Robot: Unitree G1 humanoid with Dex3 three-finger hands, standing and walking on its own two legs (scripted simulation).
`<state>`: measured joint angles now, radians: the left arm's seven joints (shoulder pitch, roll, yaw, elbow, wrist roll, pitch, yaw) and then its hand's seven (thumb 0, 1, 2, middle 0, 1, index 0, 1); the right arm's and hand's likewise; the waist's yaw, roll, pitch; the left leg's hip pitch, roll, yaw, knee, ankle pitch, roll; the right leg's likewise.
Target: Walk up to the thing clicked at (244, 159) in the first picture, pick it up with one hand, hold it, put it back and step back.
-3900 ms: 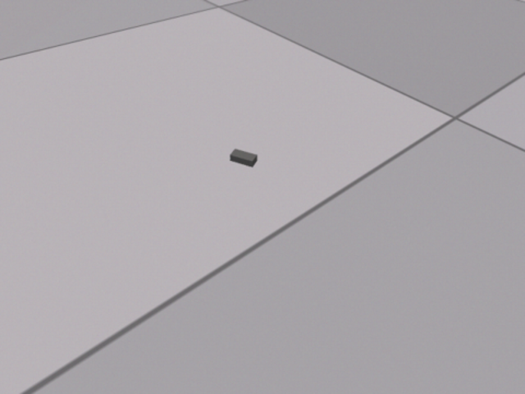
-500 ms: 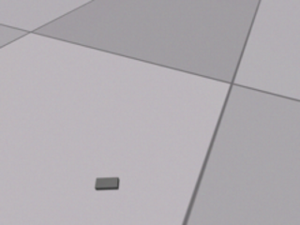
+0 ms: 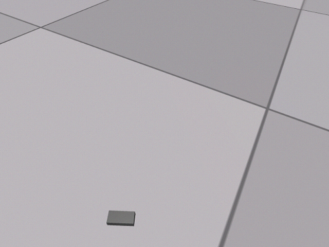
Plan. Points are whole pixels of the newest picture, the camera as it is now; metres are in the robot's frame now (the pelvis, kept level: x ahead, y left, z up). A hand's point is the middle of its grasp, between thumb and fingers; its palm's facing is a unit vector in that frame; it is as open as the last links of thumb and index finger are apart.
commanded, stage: walk up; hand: left
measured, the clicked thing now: (121, 218) +0.44 +0.24 -0.73
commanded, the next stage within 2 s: stand in 1.42 s
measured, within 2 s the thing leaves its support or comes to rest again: neither
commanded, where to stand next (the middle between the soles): +0.12 -0.02 m, yaw +1 degrees
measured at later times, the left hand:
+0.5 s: hand out of the picture +0.15 +0.25 -0.13, palm faces -0.02 -0.94 -0.34, open 7.3 cm
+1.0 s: hand out of the picture +0.14 +0.24 -0.13, palm faces +0.01 -0.95 -0.32, open 7.3 cm
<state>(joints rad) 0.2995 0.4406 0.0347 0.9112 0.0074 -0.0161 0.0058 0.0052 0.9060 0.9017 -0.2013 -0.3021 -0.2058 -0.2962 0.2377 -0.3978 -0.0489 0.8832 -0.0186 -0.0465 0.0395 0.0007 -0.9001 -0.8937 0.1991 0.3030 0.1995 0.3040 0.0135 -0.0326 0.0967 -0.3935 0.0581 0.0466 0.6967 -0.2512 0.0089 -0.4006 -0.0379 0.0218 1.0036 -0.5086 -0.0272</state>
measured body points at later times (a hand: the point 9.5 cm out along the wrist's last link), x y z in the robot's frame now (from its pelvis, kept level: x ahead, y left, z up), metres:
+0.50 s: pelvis +0.05 +0.00 +0.02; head +0.07 +0.00 +0.47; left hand +0.15 +0.30 -0.11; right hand +0.13 -0.30 -0.11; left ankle +0.08 +0.13 -0.71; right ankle +0.07 -0.13 -0.71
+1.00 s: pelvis +0.06 -0.01 +0.03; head +0.07 -0.01 +0.48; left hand +0.14 +0.29 -0.10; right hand +0.15 -0.32 -0.10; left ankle +0.08 +0.13 -0.71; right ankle +0.07 -0.13 -0.71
